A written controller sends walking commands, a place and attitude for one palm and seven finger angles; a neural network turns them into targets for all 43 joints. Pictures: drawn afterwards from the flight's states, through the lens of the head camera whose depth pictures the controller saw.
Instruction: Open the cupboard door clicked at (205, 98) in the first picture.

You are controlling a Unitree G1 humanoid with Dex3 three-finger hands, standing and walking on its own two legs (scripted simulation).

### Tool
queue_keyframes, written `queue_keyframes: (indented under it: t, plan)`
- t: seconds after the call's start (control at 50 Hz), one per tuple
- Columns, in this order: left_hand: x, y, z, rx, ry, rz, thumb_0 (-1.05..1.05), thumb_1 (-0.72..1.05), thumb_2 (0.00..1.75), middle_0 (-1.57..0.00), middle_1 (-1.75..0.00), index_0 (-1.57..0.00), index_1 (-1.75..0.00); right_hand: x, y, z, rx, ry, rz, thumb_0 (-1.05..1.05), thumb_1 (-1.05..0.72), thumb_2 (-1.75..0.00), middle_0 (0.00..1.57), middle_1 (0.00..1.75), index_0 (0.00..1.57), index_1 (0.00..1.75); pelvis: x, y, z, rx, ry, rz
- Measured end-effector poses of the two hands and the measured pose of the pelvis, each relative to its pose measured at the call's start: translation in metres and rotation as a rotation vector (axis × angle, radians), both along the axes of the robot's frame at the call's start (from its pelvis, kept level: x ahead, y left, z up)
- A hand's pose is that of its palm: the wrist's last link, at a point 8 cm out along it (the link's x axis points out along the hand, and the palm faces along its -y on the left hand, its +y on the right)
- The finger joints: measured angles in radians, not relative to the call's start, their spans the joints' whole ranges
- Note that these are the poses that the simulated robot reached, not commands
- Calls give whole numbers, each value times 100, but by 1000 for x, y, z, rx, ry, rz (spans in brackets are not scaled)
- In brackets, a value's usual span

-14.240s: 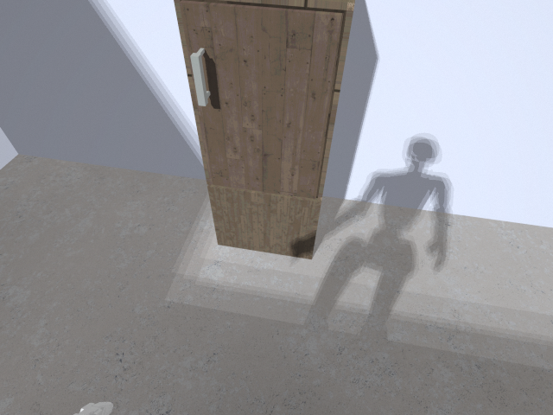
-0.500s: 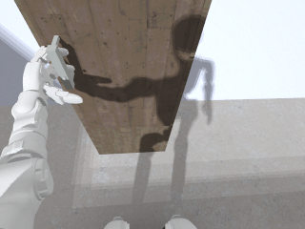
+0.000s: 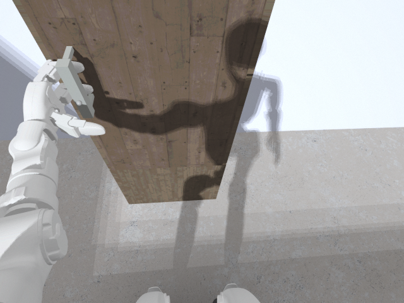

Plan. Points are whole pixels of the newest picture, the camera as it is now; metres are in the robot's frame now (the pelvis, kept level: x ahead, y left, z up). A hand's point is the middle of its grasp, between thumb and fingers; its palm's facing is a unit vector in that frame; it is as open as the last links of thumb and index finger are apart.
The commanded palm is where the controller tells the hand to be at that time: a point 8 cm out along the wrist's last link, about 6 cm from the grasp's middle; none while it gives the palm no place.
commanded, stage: close the thumb around the handle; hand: left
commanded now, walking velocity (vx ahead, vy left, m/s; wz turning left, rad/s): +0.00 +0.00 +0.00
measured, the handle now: (79, 84) +0.53 +0.23 +0.10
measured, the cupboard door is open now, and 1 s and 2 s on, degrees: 0 5 42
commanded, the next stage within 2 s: pull the door open along its arc in 0.60 s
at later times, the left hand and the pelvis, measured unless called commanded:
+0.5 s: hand (84, 103) +0.48 +0.21 +0.09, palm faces +0.01 -1.00 +0.00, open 6.3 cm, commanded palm +0.46 +0.26 +0.10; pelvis +0.00 +0.01 +0.00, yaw +0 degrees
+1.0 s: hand (90, 116) +0.45 +0.19 +0.09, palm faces +0.03 -1.00 +0.00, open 5.6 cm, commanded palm +0.40 +0.24 +0.10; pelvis +0.01 +0.00 +0.01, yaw -1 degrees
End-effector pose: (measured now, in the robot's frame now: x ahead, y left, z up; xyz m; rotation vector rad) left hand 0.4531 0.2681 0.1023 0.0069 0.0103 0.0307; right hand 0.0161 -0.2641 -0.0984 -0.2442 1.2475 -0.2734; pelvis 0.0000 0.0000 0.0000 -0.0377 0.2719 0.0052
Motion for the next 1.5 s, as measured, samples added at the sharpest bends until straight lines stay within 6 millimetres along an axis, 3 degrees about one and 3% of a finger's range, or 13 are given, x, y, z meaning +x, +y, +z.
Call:
queue_keyframes:
  t: [0.16,0.32,0.46,0.66,0.8,0.94,1.04,1.16,1.26,1.36,1.5]
  plan:
    - [3,2,-6,-8,36,-5,-1,-20,43,-32,-123,-33,-123,5,3,-1,-2,-6,8,1,-90,-90,20,30,20,30,0,2,-1,-3,3,6]
    - [5,0,0,-7,-15,-14,-1,20,61,-35,-127,-35,-128,8,7,-2,6,-4,11,1,-90,-90,20,30,20,30,3,5,-1,-4,8,1]
    - [9,-2,-9,-14,40,-14,0,56,76,-38,-131,-38,-132,9,10,-2,6,-4,10,1,-90,-90,20,30,20,30,4,7,-1,-5,11,4]
    - [5,-14,-9,-7,15,-29,2,73,85,-40,-134,-39,-134,8,10,-3,13,-18,-3,1,-90,-90,20,30,20,30,3,5,-1,-2,1,-5]
    - [2,-16,-8,-7,22,3,2,75,85,-37,-135,-39,-135,4,8,-3,22,-24,-5,1,-90,-90,20,30,20,30,0,3,0,1,-4,-5]
    - [-14,-19,-9,-1,5,7,2,76,82,-36,-135,-37,-135,10,6,-2,38,-39,-12,1,-90,-90,20,30,20,30,6,2,3,5,-15,-14]
    - [-37,-24,-10,-5,-5,-7,2,75,78,-36,-135,-36,-135,31,7,3,53,-104,-9,1,-90,-90,20,30,20,30,13,1,7,9,-41,-20]
    - [-80,-37,-11,-48,-21,20,2,72,75,-36,-135,-37,-135,78,12,12,77,-241,43,1,-90,-90,20,30,20,30,20,2,12,13,-79,-20]
    - [-113,-59,-13,-119,-35,219,3,70,75,-35,-135,-38,-135,128,24,20,111,-353,146,1,-90,-90,20,30,20,30,19,0,14,20,-100,-2]
    - [-145,-85,-9,-73,-18,357,3,71,77,-35,-135,-37,-134,169,41,29,150,-441,243,1,-90,-90,20,30,20,30,18,-4,14,26,-117,14]
    - [-186,-120,-4,-49,27,437,3,72,78,-32,-134,-38,-134,197,57,38,177,-492,308,1,-90,-90,20,30,20,30,21,-12,15,32,-160,42]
